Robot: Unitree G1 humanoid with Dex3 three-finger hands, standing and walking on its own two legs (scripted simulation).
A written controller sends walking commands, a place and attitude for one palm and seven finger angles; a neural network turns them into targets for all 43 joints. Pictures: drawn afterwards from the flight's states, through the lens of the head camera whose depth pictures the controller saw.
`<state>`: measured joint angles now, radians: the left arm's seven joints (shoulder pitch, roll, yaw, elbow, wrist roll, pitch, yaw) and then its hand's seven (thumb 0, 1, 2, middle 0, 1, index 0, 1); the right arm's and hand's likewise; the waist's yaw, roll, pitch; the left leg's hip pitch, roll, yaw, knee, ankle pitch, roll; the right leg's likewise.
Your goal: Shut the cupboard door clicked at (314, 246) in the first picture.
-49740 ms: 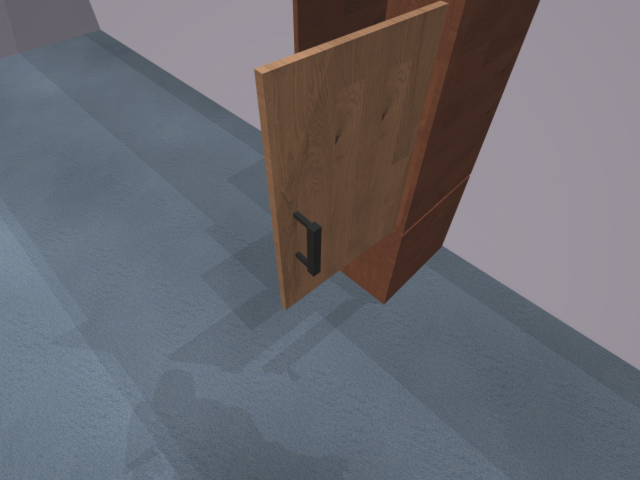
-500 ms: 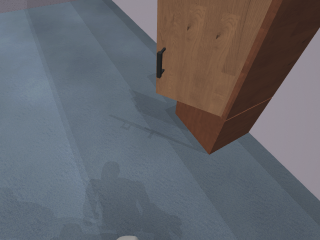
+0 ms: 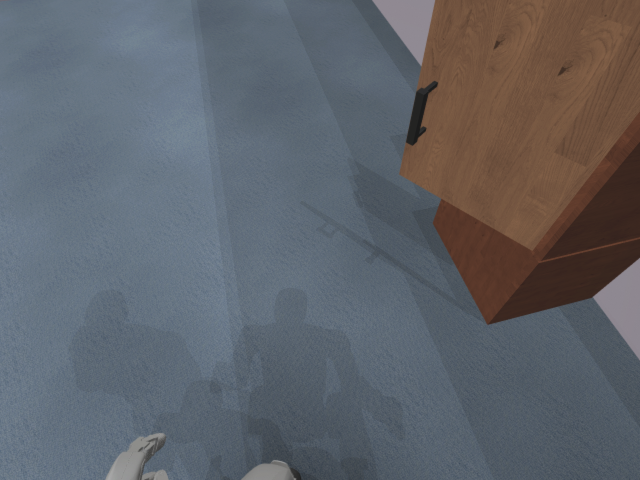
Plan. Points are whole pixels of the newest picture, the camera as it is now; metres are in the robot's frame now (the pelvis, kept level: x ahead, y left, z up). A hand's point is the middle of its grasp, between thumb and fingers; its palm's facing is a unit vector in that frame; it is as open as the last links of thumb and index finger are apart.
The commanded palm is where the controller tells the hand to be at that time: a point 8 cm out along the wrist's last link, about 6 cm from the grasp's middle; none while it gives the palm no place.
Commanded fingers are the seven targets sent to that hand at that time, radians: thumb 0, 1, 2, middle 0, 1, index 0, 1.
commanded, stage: walk to a spot facing it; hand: left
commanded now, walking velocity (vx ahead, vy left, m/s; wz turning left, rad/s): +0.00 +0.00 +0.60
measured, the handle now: (421, 113) +0.87 -0.20 -0.09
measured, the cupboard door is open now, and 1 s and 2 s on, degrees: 34 34 34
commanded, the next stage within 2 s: turn to face it in 1.16 s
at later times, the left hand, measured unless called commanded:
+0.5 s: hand out of the picture -0.01 +0.22 -0.16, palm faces +0.36 -0.89 -0.27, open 7.4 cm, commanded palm none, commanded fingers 0.00 0.90 0.90 -0.20 -0.30 -0.20 -0.30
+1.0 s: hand out of the picture -0.04 +0.13 -0.17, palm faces +0.69 -0.70 -0.18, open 7.4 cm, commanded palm none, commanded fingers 0.00 0.90 0.90 -0.20 -0.30 -0.20 -0.30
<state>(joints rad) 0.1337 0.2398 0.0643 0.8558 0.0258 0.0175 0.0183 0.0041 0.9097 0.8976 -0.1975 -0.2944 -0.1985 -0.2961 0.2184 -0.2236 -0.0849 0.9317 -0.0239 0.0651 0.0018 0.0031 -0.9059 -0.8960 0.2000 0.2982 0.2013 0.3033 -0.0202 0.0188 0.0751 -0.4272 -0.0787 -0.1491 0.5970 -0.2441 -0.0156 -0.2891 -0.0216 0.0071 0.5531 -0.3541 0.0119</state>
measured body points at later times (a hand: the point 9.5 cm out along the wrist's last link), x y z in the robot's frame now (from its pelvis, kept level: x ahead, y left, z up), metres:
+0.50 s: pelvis +0.01 -0.01 +0.00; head +0.05 +0.02 +0.45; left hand -0.03 +0.27 -0.14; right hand +0.18 -0.21 -0.14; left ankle -0.04 +0.12 -0.73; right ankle +0.03 -0.13 -0.68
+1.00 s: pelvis +0.10 +0.02 +0.00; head +0.14 +0.07 +0.45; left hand -0.07 +0.17 -0.15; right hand +0.35 -0.08 -0.14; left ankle +0.08 +0.15 -0.71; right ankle +0.08 -0.12 -0.73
